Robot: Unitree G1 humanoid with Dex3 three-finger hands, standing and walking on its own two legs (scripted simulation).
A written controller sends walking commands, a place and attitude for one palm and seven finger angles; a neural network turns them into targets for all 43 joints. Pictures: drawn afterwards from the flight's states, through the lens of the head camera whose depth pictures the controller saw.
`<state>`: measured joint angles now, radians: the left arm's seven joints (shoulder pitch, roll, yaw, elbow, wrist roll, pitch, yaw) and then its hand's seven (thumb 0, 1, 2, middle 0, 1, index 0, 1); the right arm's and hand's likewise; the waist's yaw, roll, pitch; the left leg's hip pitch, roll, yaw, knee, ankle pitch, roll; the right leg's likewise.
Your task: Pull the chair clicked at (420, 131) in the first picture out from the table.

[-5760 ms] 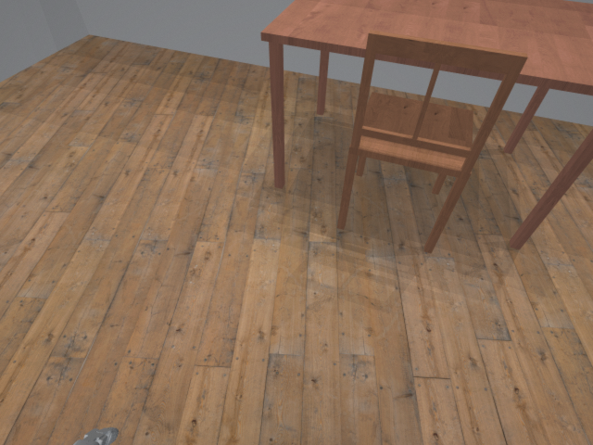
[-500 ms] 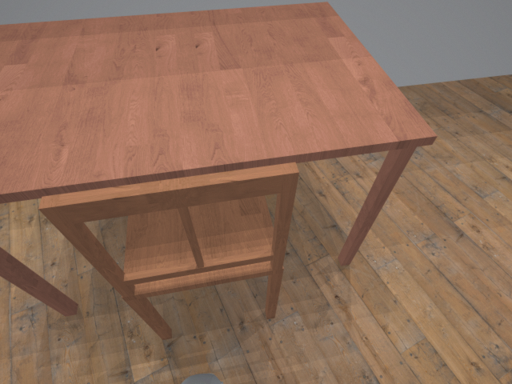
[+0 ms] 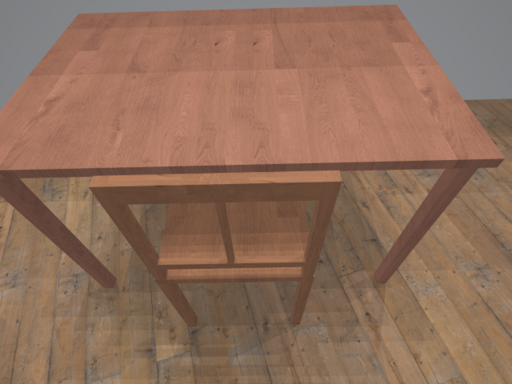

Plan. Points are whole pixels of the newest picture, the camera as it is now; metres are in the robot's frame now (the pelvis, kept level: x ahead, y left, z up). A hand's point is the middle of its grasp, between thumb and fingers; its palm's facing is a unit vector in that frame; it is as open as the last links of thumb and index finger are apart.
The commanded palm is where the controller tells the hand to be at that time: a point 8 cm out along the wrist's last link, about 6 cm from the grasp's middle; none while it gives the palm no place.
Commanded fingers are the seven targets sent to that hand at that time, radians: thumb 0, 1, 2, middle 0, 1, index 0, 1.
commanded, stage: take the last steps up to it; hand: left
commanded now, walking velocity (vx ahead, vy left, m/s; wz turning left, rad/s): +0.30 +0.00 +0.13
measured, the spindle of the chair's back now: (226, 233) +0.41 +0.10 -0.10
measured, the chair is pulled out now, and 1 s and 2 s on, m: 0.00 -0.05 -0.08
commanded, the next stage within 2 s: come to a stop and stand still in 0.94 s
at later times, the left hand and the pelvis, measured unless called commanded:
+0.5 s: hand out of the picture -0.03 +0.16 -0.18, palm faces +0.17 -0.98 -0.11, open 7.4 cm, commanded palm none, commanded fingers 0.00 0.90 0.90 -0.20 -0.30 -0.20 -0.30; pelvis +0.07 +0.03 +0.00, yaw +4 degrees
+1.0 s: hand (184, 294) +0.30 +0.18 -0.17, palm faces -0.06 -0.99 -0.16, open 7.4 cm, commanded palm none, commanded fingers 0.00 0.90 0.90 -0.20 -0.30 -0.20 -0.30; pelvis +0.20 +0.03 +0.00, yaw +0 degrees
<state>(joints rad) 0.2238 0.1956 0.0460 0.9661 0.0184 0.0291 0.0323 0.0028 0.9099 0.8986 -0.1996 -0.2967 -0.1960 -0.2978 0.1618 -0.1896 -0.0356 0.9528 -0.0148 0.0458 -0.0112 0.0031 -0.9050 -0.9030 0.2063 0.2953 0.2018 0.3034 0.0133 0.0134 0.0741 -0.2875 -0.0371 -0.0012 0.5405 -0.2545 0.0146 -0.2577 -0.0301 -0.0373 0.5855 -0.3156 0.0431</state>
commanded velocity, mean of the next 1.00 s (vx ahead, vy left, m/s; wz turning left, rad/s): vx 0.25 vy -0.03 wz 0.02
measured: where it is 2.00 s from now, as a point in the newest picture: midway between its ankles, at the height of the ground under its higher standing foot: outside the picture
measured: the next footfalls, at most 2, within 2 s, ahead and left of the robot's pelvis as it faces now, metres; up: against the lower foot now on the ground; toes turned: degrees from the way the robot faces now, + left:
left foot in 0.46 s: +0.10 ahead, +0.11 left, +0.00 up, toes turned +9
right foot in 1.30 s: +0.43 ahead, -0.18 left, +0.00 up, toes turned -3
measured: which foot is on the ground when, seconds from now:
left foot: down 0.00-0.00, up 0.02-0.44, down 0.46-1.00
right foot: down 0.00-0.48, up 0.50-1.00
